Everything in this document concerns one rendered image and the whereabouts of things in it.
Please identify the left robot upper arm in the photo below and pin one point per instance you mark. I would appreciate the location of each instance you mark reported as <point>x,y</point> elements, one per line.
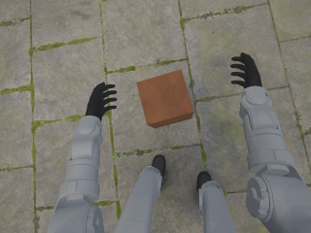
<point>86,218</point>

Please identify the robot left shin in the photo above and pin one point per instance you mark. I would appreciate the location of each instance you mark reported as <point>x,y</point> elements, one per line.
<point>150,168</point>

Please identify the robot right thigh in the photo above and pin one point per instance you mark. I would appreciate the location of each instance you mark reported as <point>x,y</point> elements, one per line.
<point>212,204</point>

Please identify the robot left hand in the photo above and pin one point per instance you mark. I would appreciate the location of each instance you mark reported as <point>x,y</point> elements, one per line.
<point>95,106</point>

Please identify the carton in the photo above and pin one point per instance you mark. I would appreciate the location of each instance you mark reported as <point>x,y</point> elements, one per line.
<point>165,99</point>

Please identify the robot left forearm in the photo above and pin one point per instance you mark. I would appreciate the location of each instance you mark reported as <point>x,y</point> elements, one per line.
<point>81,185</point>

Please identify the robot right hand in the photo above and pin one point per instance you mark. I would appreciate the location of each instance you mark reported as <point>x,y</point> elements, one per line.
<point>251,76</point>

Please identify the robot right forearm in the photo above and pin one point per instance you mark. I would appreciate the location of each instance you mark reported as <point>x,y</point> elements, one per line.
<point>267,151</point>

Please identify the right robot upper arm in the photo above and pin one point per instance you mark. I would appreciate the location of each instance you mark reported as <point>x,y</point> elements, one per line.
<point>282,204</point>

